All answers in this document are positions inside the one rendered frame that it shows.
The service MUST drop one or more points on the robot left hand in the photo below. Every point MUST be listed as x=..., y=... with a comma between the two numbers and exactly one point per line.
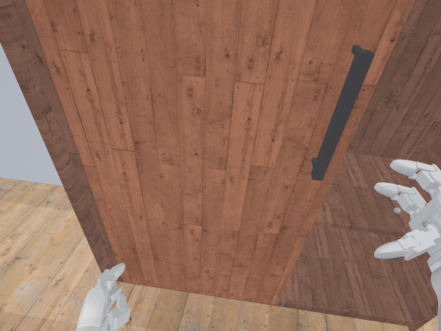
x=99, y=301

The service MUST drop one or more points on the robot right hand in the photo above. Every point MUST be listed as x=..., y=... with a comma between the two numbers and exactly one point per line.
x=420, y=239

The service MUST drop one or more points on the right robot forearm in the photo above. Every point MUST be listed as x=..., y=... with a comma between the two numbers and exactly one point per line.
x=434, y=263

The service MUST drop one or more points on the wardrobe door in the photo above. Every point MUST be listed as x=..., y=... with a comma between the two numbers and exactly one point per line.
x=29, y=31
x=197, y=120

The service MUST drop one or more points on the handle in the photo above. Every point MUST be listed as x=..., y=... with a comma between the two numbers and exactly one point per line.
x=353, y=83

